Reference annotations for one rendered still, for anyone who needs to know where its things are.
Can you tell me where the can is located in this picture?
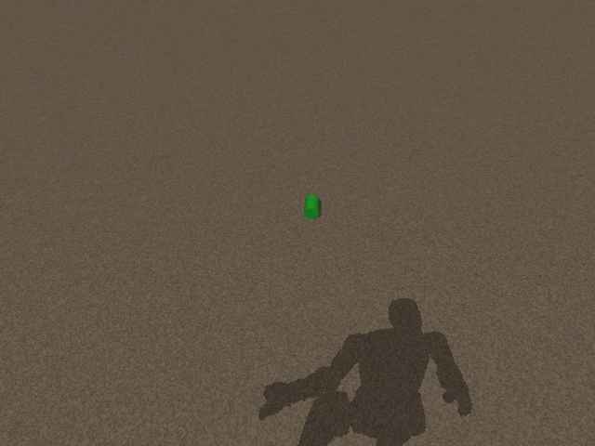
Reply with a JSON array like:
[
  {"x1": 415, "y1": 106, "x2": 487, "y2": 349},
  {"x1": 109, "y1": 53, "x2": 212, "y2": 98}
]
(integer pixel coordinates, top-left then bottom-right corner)
[{"x1": 304, "y1": 195, "x2": 320, "y2": 219}]

